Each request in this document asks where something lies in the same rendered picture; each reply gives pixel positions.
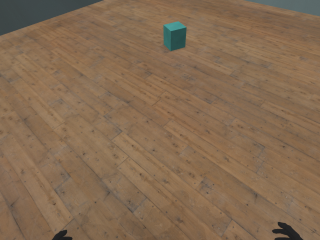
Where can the right robot hand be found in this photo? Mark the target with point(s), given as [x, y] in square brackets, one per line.
[286, 230]

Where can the carton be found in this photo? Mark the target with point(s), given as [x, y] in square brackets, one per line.
[174, 35]

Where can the left robot hand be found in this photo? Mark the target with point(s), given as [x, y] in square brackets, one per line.
[59, 236]

